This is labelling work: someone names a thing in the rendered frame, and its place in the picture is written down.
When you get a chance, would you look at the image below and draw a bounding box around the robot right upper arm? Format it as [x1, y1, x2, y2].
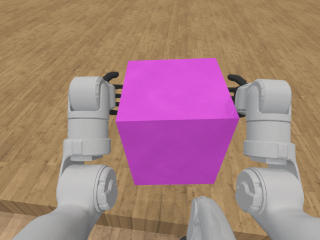
[235, 167, 320, 240]

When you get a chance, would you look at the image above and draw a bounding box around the left robot hand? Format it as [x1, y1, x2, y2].
[102, 71, 123, 115]

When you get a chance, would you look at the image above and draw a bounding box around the right robot hand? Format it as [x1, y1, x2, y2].
[227, 74, 248, 118]

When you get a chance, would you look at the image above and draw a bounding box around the carton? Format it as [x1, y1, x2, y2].
[115, 58, 240, 185]

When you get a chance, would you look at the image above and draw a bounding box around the robot right shin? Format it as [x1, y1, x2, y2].
[186, 196, 207, 240]

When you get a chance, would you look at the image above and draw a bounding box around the left robot forearm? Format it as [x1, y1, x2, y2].
[56, 76, 116, 202]

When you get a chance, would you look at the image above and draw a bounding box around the robot right thigh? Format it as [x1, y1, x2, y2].
[190, 197, 237, 240]

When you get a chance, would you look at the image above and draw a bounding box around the right robot forearm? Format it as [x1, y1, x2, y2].
[234, 79, 304, 203]

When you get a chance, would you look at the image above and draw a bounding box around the robot left upper arm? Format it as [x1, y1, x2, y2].
[11, 164, 118, 240]

